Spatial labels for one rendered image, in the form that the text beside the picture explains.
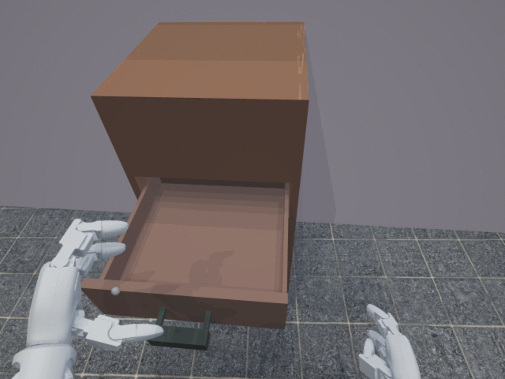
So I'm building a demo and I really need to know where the handle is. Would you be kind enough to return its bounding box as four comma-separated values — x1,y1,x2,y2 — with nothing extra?
148,306,212,351

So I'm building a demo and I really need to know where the robot right hand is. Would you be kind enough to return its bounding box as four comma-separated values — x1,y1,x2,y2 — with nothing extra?
359,304,421,379

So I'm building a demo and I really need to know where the drawer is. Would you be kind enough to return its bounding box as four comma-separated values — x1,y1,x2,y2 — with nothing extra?
81,177,289,329

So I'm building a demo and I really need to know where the robot left forearm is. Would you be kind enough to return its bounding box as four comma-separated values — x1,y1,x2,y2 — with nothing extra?
12,343,77,379

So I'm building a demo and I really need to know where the robot left hand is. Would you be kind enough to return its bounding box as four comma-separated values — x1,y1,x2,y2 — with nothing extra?
26,219,164,351

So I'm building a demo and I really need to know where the cabinet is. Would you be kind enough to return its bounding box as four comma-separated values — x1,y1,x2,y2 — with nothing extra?
91,22,309,293

